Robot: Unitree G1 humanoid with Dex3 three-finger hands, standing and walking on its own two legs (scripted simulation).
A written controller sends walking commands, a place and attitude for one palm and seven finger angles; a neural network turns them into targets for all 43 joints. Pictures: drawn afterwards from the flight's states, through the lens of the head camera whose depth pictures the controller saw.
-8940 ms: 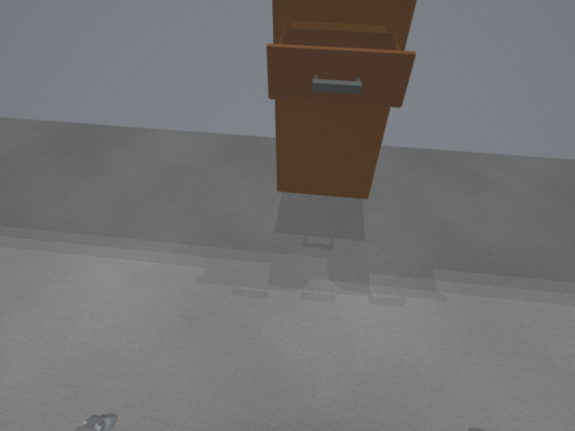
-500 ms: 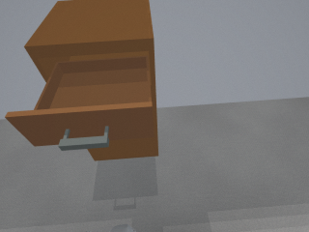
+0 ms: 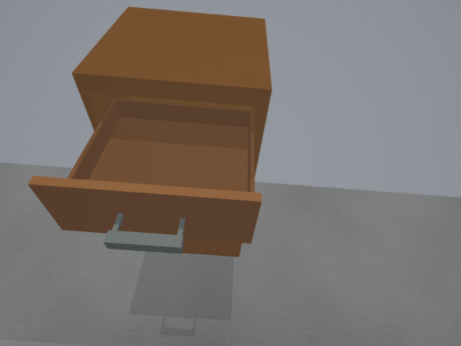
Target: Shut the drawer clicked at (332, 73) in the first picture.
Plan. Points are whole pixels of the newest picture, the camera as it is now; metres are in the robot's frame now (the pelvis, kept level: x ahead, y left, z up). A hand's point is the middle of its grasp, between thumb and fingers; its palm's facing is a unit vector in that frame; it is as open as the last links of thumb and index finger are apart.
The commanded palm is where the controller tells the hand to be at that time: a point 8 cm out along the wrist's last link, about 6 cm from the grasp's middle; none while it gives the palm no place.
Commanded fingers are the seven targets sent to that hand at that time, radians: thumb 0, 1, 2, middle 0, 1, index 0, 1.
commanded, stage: come to a stop and stand still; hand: left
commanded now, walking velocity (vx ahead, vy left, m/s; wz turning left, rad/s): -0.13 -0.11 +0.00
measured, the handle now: (148, 231) +0.31 +0.20 -0.01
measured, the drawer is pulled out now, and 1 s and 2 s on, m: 0.29 0.29 0.26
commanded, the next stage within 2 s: look again from close up in 0.72 s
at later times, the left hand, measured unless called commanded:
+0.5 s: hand out of the picture -0.02 +0.11 -0.17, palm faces +0.03 -0.97 -0.23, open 7.4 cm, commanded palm none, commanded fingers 0.00 0.90 0.90 -0.20 -0.30 -0.20 -0.30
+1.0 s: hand out of the picture -0.05 +0.11 -0.19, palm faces +0.02 -0.99 -0.15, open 7.4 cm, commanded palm none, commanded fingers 0.00 0.90 0.90 -0.20 -0.30 -0.20 -0.30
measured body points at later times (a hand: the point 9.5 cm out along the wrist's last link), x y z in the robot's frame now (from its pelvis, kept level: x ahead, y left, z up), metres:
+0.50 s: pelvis -0.03 -0.06 +0.00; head -0.05 -0.08 +0.44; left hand -0.02 +0.16 -0.15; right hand -0.05 -0.27 -0.18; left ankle +0.03 +0.09 -0.74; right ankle -0.04 -0.13 -0.74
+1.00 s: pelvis -0.02 -0.03 -0.01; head -0.01 -0.03 +0.44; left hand -0.05 +0.16 -0.17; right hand -0.04 -0.24 -0.17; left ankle +0.00 +0.07 -0.75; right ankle -0.04 -0.13 -0.74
